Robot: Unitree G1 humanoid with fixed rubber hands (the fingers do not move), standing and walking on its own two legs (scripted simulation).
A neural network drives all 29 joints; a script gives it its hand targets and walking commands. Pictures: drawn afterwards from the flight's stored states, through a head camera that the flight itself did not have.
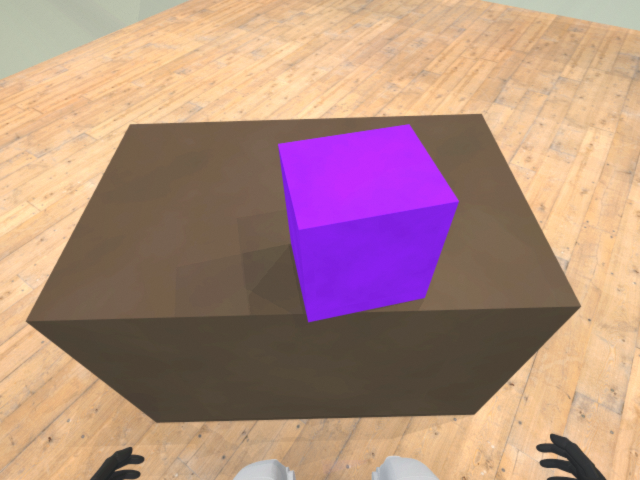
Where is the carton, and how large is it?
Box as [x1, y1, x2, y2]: [278, 124, 458, 321]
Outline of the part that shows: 408,124 278,144 291,244 308,321 424,297 458,200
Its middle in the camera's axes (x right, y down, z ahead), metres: +0.06 -0.02 +0.61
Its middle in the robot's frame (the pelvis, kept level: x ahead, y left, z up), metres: +0.47 -0.03 +0.02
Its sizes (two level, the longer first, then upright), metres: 0.205 0.174 0.233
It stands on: a pedestal, 0.63 m high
